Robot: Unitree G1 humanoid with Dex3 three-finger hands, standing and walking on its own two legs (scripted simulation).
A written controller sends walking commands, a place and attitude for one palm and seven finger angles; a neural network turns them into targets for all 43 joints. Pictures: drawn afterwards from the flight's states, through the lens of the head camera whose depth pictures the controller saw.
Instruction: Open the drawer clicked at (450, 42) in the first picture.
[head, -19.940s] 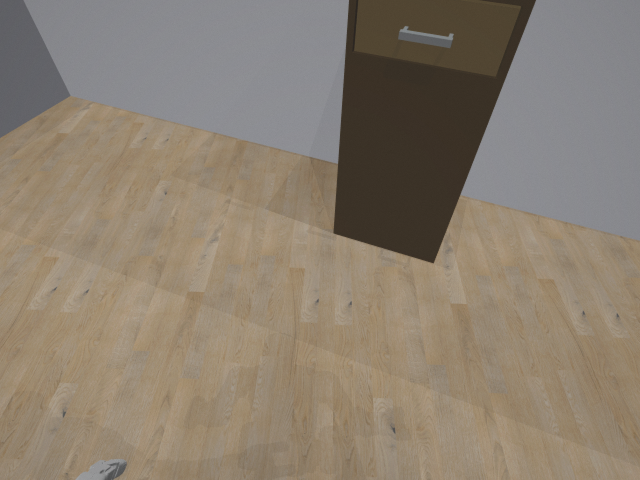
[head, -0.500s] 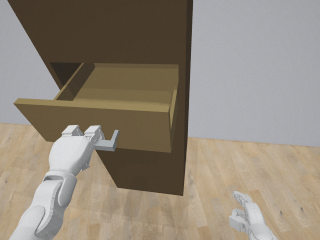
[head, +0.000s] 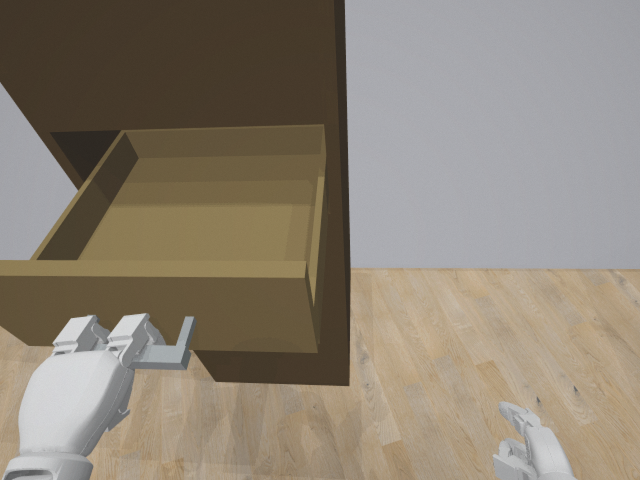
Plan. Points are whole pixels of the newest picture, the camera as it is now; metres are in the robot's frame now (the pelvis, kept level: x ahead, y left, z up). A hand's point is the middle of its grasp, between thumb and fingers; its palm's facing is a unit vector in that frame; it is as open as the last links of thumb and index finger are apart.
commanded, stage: pull the drawer open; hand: left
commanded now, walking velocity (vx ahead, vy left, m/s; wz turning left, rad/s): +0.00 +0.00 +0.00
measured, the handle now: (132, 340) +0.23 +0.23 +0.10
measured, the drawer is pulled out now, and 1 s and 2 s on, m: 0.25 0.29 0.29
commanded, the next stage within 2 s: open the thumb to release the handle in 0.54 s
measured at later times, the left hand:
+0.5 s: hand (97, 448) +0.13 +0.23 +0.08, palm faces +0.03 -0.10 -0.99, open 5.7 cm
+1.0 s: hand (98, 437) +0.14 +0.24 +0.08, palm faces +0.05 -0.09 -1.00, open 9.1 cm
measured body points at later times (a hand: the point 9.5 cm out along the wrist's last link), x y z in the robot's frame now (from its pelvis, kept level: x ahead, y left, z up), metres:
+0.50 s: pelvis +0.00 +0.00 -0.01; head +0.01 -0.03 +0.44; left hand +0.13 +0.24 +0.13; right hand +0.22 -0.21 -0.09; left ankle -0.02 +0.09 -0.73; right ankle -0.03 -0.11 -0.73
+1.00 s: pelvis -0.02 -0.01 +0.00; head -0.02 -0.05 +0.45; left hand +0.13 +0.24 +0.14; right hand +0.20 -0.20 -0.09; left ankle -0.02 +0.09 -0.73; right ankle -0.03 -0.11 -0.73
